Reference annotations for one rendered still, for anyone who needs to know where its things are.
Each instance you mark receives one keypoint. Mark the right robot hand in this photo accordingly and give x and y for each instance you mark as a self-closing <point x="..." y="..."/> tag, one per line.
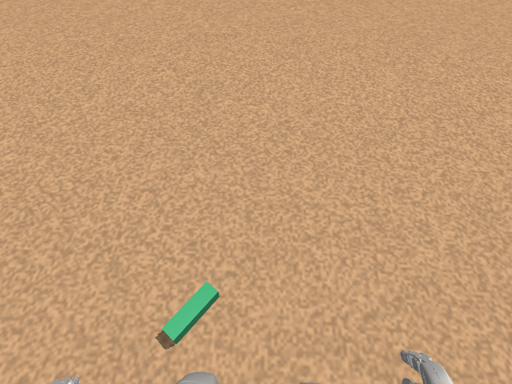
<point x="431" y="372"/>

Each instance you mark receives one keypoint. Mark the carton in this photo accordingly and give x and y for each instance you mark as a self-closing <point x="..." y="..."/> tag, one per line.
<point x="190" y="313"/>

